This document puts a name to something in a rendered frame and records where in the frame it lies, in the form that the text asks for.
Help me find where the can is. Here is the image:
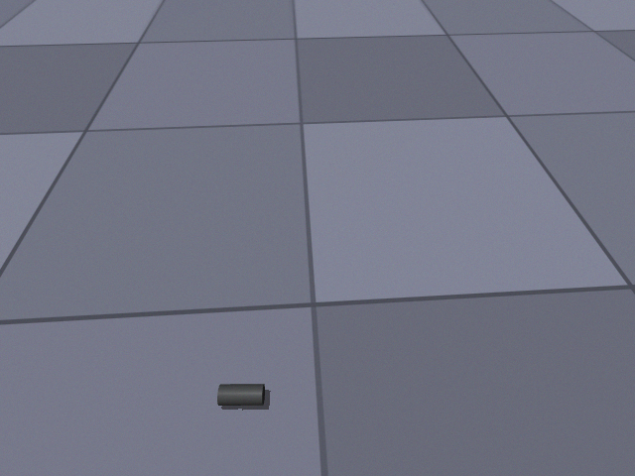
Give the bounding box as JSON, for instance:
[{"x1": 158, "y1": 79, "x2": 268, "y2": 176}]
[{"x1": 217, "y1": 384, "x2": 265, "y2": 406}]

